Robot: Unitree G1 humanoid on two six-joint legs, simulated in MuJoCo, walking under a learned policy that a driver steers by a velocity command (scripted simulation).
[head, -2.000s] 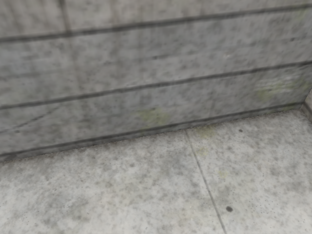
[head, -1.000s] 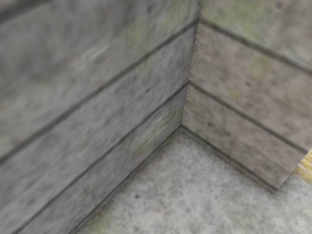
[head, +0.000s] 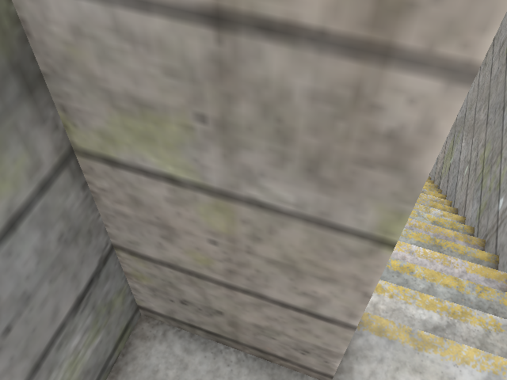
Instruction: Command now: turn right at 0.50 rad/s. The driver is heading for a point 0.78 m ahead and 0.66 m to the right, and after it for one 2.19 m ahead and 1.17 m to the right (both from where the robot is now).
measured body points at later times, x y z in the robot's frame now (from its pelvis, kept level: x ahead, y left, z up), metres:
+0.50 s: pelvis -0.02 -0.05 +0.00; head +0.00 -0.09 +0.45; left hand +0.24 +0.17 -0.05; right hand +0.07 -0.36 -0.11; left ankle +0.03 +0.09 -0.69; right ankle +0.00 -0.15 -0.74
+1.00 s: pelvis -0.06 -0.04 +0.00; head -0.01 -0.04 +0.45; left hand +0.24 +0.12 -0.09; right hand -0.12 -0.35 -0.09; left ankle +0.01 +0.08 -0.74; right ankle -0.17 -0.18 -0.68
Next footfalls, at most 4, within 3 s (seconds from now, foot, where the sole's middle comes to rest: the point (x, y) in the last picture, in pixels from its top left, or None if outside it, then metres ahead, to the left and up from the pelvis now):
0.16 right None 0.04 -0.15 -0.78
0.64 left None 0.05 0.06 -0.78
1.14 right None -0.15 -0.21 -0.78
1.98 left None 0.26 -0.30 -0.78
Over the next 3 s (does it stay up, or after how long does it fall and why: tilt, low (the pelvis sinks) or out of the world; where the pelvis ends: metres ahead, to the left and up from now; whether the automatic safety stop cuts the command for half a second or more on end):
stays up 0.48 -0.47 -0.03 its command is cut before an obstacle from the start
